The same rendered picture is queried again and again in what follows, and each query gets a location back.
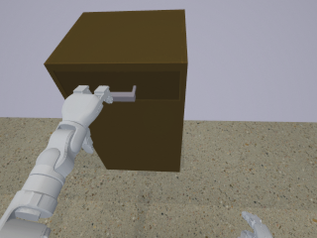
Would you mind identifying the drawer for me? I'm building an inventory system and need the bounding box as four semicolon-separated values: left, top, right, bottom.
55;70;180;100

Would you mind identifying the left robot hand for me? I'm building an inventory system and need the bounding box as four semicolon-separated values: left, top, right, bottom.
61;85;113;154

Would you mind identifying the right robot hand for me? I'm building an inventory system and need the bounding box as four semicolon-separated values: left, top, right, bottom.
237;211;273;238

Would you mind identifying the robot left upper arm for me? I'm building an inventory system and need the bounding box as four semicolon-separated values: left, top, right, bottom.
0;217;51;238

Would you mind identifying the robot left forearm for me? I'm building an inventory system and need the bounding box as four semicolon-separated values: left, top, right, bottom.
0;120;87;230

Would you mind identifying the cabinet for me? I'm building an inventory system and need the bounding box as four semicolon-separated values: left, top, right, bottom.
44;9;188;173

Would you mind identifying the handle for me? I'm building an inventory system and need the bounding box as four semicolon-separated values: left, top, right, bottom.
103;85;137;102

